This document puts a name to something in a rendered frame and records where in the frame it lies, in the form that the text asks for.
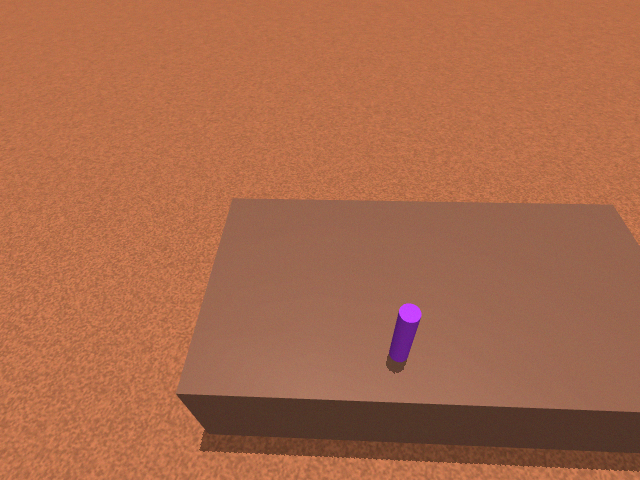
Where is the can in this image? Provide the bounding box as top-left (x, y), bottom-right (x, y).
top-left (389, 303), bottom-right (421, 362)

